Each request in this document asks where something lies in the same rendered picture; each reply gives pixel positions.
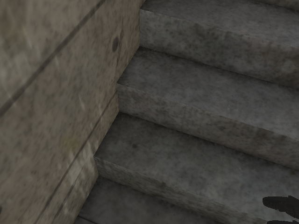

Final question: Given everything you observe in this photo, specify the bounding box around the robot right hand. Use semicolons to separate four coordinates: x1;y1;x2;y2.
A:
263;195;299;224

